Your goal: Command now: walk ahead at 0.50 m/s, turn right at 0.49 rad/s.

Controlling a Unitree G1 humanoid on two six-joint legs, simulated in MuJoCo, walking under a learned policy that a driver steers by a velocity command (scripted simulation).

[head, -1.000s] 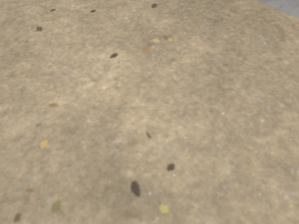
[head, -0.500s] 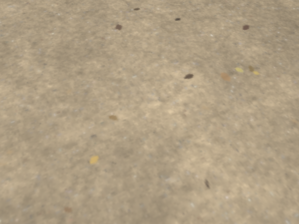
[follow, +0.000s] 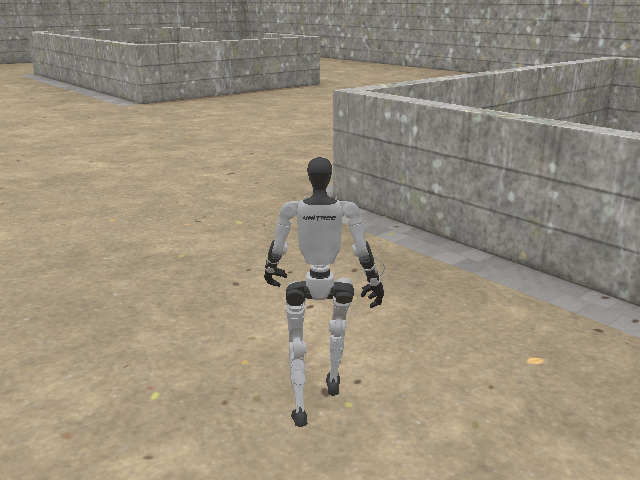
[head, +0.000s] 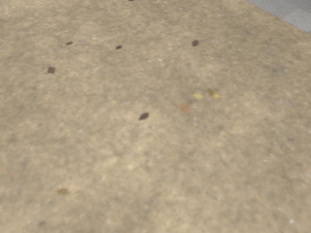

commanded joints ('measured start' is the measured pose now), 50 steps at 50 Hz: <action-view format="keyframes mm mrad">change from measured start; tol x32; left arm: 1 335 211 69 -8 4 -5 23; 42 -141 54 -1 -145 0 -31 24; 50 274 139 43 -43 16 -24 49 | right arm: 1 -46 -127 -8 -149 29 -89 34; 17 -333 -89 0 -234 9 -71 41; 24 136 -222 -67 -123 3 -78 46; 50 62 -152 -14 -76 53 -35 22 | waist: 1 155 -111 -381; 21 10 -123 -103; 24 -51 311 -351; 50 129 -146 -215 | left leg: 1 -731 -46 -272 648 -42 11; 21 -228 -23 -155 -393 446 38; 24 403 380 -927 -519 70 319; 34 -80 178 -324 -669 506 232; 44 1 203 -344 -547 521 169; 50 -749 22 -251 456 7 17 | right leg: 1 940 -356 797 -305 -85 -287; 8 292 -178 356 -404 315 -196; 20 430 -194 450 -211 144 -68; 25 -259 -10 262 684 -361 80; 43 26 -74 90 -121 107 103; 46 409 -78 84 -181 92 42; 48 956 -492 692 -239 -55 -174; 50 775 -433 580 -317 -193 -126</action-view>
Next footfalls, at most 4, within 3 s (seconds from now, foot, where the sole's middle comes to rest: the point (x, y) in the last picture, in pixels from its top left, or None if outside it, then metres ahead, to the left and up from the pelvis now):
0.44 left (137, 232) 0.44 0.09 -0.75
0.94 right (209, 188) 0.62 -0.22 -0.75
1.44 left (152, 132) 0.93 0.03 -0.75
1.94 right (177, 87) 1.23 -0.12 -0.75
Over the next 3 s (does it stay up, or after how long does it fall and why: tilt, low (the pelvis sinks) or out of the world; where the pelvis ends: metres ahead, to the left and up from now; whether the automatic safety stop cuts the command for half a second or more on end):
stays up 1.52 0.27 0.01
